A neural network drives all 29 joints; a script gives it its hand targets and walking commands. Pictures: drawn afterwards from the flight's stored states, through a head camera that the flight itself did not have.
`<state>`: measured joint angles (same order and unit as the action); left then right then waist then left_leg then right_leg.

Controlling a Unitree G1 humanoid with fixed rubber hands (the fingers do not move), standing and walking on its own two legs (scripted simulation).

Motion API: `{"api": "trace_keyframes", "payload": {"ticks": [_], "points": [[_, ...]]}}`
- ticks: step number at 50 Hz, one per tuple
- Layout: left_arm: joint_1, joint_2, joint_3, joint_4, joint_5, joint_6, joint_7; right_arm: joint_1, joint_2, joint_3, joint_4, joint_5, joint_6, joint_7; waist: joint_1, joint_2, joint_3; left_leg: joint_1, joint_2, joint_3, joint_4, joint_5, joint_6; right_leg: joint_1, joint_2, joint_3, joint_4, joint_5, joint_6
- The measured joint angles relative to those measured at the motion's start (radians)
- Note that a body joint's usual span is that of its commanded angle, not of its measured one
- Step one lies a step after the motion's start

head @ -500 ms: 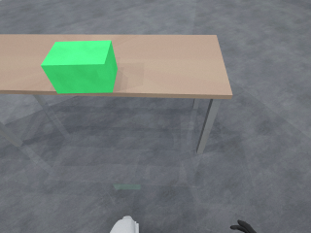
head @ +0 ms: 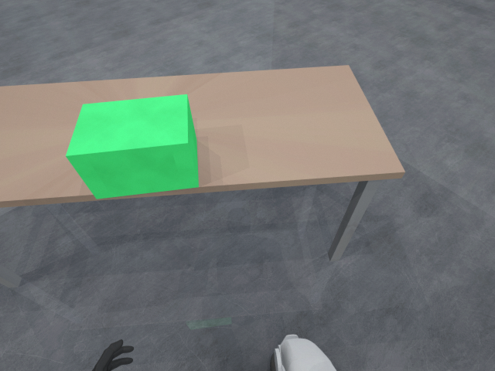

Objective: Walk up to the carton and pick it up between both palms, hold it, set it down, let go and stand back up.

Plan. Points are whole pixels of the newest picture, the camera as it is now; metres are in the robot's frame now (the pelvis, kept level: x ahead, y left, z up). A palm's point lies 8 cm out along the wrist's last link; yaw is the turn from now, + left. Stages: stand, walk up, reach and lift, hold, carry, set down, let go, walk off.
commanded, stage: walk up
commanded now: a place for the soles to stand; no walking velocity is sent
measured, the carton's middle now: (141, 146) +0.66 +0.21 -0.06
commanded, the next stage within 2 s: none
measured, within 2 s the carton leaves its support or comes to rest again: neither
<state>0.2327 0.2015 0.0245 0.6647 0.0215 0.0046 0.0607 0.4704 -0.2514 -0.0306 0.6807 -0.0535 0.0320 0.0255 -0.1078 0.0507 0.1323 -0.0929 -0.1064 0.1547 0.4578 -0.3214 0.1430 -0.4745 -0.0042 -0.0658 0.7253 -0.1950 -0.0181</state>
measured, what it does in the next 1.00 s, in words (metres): steps to the left: right foot, then left foot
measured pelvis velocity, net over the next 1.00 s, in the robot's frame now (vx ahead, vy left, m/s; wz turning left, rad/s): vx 0.18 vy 0.25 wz -0.04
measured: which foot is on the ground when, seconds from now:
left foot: down 0.00-0.08, up 0.10-0.44, down 0.46-1.00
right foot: up 0.00-0.04, down 0.06-0.48, up 0.50-0.92, down 0.94-1.00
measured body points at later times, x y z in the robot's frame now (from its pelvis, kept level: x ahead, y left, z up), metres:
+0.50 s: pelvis +0.08 +0.16 -0.03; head +0.09 +0.19 +0.42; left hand +0.14 +0.47 -0.15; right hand +0.16 -0.10 -0.14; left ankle +0.13 +0.32 -0.73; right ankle +0.11 -0.08 -0.72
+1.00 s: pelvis +0.18 +0.25 -0.01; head +0.22 +0.23 +0.43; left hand +0.33 +0.48 -0.12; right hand +0.17 +0.00 -0.15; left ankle +0.13 +0.32 -0.72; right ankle +0.24 +0.15 -0.73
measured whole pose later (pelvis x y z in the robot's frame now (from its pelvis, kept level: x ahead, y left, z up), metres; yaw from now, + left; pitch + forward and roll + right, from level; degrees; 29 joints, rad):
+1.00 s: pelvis +0.18 +0.25 -0.01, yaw -2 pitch -2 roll -1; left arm 0.23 0.20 0.01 0.66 0.04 -0.01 0.03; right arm 0.44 -0.26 0.01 0.72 -0.02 0.03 -0.01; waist -0.04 0.07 0.12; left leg -0.24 0.02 0.13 0.79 -0.42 0.01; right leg -0.36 0.05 -0.05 0.62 -0.23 -0.05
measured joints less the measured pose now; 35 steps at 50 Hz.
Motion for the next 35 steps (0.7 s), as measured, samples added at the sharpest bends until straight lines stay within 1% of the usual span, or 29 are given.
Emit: {"api": "trace_keyframes", "payload": {"ticks": [2, 3, 4, 5, 6, 7, 8, 9, 11, 13, 14, 16, 18, 20, 22, 23, 24, 25, 26, 27, 28, 29, 31, 35], "points": [[-0.005, -0.014, -0.011, 0.002, 0.002, -0.007, 0.006, 0.010, -0.004, 0.002, -0.004, -0.005, 0.011, -0.002, 0.000, 0.020, 0.003, -0.009, -0.019, 0.000, 0.038, -0.032, -0.005, 0.057, 0.002, -0.002, -0.079, 0.012, -0.018], [-0.004, -0.016, -0.015, 0.000, 0.005, -0.014, 0.009, 0.017, -0.006, 0.003, -0.004, -0.008, 0.016, -0.002, 0.005, 0.025, 0.002, -0.027, -0.027, 0.000, 0.087, -0.059, -0.023, 0.096, 0.000, 0.001, -0.125, 0.031, -0.034], [-0.007, -0.020, -0.017, 0.003, 0.010, -0.023, 0.014, 0.014, -0.011, 0.003, 0.003, -0.010, 0.021, -0.002, 0.022, 0.041, 0.009, -0.060, -0.020, -0.002, 0.175, -0.089, -0.063, 0.117, 0.003, 0.002, -0.142, 0.017, -0.040], [-0.011, -0.023, -0.018, 0.006, 0.018, -0.030, 0.019, 0.000, -0.016, 0.003, 0.013, -0.015, 0.028, -0.001, 0.043, 0.061, 0.025, -0.107, -0.004, -0.021, 0.307, -0.099, -0.121, 0.121, 0.011, -0.002, -0.121, 0.004, -0.035], [-0.004, -0.020, -0.017, 0.010, 0.027, -0.034, 0.027, -0.012, -0.017, 0.003, 0.022, -0.021, 0.038, 0.001, 0.065, 0.065, 0.033, -0.159, 0.000, -0.047, 0.463, -0.143, -0.163, 0.127, 0.011, 0.002, -0.094, -0.013, -0.030], [0.012, -0.017, -0.013, 0.019, 0.033, -0.033, 0.036, -0.023, -0.020, 0.001, 0.026, -0.029, 0.050, 0.003, 0.085, 0.061, 0.033, -0.206, 0.004, -0.070, 0.602, -0.170, -0.182, 0.139, 0.002, 0.010, -0.077, -0.029, -0.028], [0.036, -0.011, -0.005, 0.033, 0.036, -0.028, 0.044, -0.033, -0.023, -0.002, 0.027, -0.034, 0.063, 0.006, 0.099, 0.048, 0.023, -0.252, 0.012, -0.085, 0.713, -0.177, -0.188, 0.154, -0.014, 0.021, -0.071, -0.043, -0.028], [0.063, -0.003, 0.006, 0.049, 0.035, -0.023, 0.048, -0.045, -0.028, -0.007, 0.023, -0.037, 0.074, 0.010, 0.105, 0.032, 0.008, -0.295, 0.026, -0.102, 0.794, -0.171, -0.189, 0.172, -0.034, 0.031, -0.076, -0.052, -0.025], [0.111, 0.010, 0.023, 0.078, 0.026, -0.019, 0.047, -0.071, -0.048, -0.023, 0.002, -0.032, 0.083, 0.020, 0.112, 0.009, -0.020, -0.368, 0.071, -0.157, 0.861, -0.123, -0.186, 0.207, -0.074, 0.048, -0.114, -0.049, -0.012], [0.145, 0.015, 0.028, 0.096, 0.026, -0.030, 0.037, -0.105, -0.081, -0.044, -0.025, -0.022, 0.073, 0.032, 0.121, 0.009, -0.033, -0.423, 0.119, -0.228, 0.846, -0.052, -0.181, 0.228, -0.103, 0.067, -0.154, -0.034, 0.003], [0.154, 0.016, 0.028, 0.103, 0.030, -0.035, 0.031, -0.124, -0.097, -0.054, -0.036, -0.016, 0.062, 0.039, 0.123, 0.015, -0.034, -0.445, 0.143, -0.254, 0.824, -0.021, -0.180, 0.230, -0.112, 0.076, -0.166, -0.030, 0.003], [0.159, 0.022, 0.029, 0.112, 0.036, -0.042, 0.018, -0.156, -0.116, -0.069, -0.048, 0.001, 0.042, 0.054, 0.117, 0.028, -0.031, -0.470, 0.185, -0.275, 0.734, 0.023, -0.181, 0.227, -0.131, 0.083, -0.171, -0.034, 0.003], [0.156, 0.041, 0.037, 0.109, 0.042, -0.045, 0.007, -0.167, -0.112, -0.070, -0.055, 0.019, 0.027, 0.067, 0.108, 0.033, -0.031, -0.462, 0.220, -0.259, 0.602, 0.028, -0.184, 0.215, -0.144, 0.078, -0.154, -0.053, 0.005], [0.151, 0.068, 0.049, 0.094, 0.045, -0.050, -0.002, -0.164, -0.093, -0.061, -0.055, 0.023, 0.025, 0.074, 0.110, 0.030, -0.035, -0.421, 0.246, -0.230, 0.469, 0.024, -0.183, 0.193, -0.147, 0.076, -0.120, -0.078, 0.014], [0.150, 0.096, 0.061, 0.077, 0.050, -0.050, -0.007, -0.153, -0.068, -0.048, -0.048, 0.018, 0.029, 0.074, 0.115, 0.016, -0.047, -0.350, 0.255, -0.199, 0.356, 0.022, -0.172, 0.168, -0.148, 0.083, -0.070, -0.113, 0.027], [0.149, 0.113, 0.066, 0.071, 0.055, -0.044, -0.007, -0.146, -0.051, -0.042, -0.041, 0.017, 0.028, 0.070, 0.110, -0.005, -0.053, -0.314, 0.250, -0.180, 0.316, 0.019, -0.180, 0.153, -0.157, 0.092, -0.031, -0.142, 0.026], [0.141, 0.136, 0.073, 0.072, 0.058, -0.034, -0.006, -0.147, -0.021, -0.035, -0.025, 0.016, 0.023, 0.063, 0.105, -0.059, -0.043, -0.303, 0.225, -0.153, 0.335, -0.003, -0.194, 0.138, -0.180, 0.125, 0.027, -0.193, 0.008], [0.137, 0.152, 0.078, 0.073, 0.059, -0.023, -0.004, -0.139, 0.003, -0.023, -0.017, 0.014, 0.014, 0.055, 0.099, -0.102, -0.039, -0.296, 0.206, -0.129, 0.366, -0.030, -0.196, 0.117, -0.177, 0.168, 0.113, -0.271, -0.007], [0.138, 0.150, 0.079, 0.072, 0.055, -0.010, -0.002, -0.121, 0.015, -0.010, -0.014, 0.010, 0.004, 0.047, 0.089, -0.114, -0.048, -0.298, 0.205, -0.121, 0.398, -0.059, -0.192, 0.088, -0.136, 0.198, 0.220, -0.341, -0.009], [0.140, 0.137, 0.074, 0.069, 0.046, 0.003, 0.002, -0.099, 0.020, -0.001, -0.007, 0.012, 0.002, 0.040, 0.074, -0.108, -0.062, -0.296, 0.210, -0.121, 0.415, -0.082, -0.183, 0.062, -0.089, 0.199, 0.315, -0.381, -0.007], [0.139, 0.119, 0.063, 0.067, 0.037, 0.012, 0.005, -0.079, 0.019, 0.004, 0.005, 0.020, 0.005, 0.034, 0.059, -0.096, -0.077, -0.284, 0.214, -0.124, 0.408, -0.089, -0.172, 0.039, -0.050, 0.180, 0.393, -0.394, -0.005], [0.133, 0.099, 0.051, 0.066, 0.029, 0.017, 0.008, -0.062, 0.017, 0.004, 0.019, 0.030, 0.009, 0.028, 0.046, -0.083, -0.087, -0.263, 0.213, -0.123, 0.379, -0.081, -0.162, 0.018, -0.020, 0.159, 0.455, -0.377, -0.003], [0.107, 0.063, 0.026, 0.062, 0.011, 0.014, 0.010, -0.032, 0.008, 0.001, 0.032, 0.030, 0.013, 0.017, 0.031, -0.058, -0.090, -0.213, 0.202, -0.113, 0.294, -0.050, -0.143, -0.025, 0.015, 0.124, 0.518, -0.308, 0.002], [0.062, 0.039, 0.010, 0.016, 0.006, -0.006, -0.011, -0.002, -0.011, 0.000, 0.038, 0.013, 0.005, 0.009, 0.021, -0.022, -0.057, -0.145, 0.159, -0.085, 0.150, 0.010, -0.106, -0.089, 0.033, 0.093, 0.480, -0.183, 0.010]]}}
